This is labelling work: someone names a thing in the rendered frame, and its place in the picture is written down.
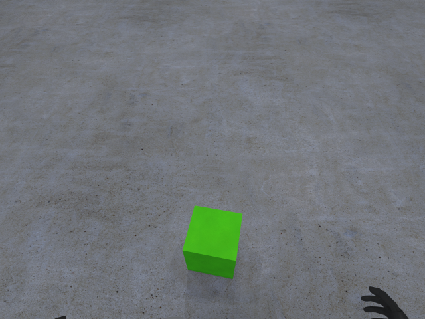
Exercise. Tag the carton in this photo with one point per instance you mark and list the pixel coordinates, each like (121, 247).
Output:
(211, 244)

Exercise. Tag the right robot hand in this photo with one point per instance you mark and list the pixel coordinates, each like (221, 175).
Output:
(390, 308)

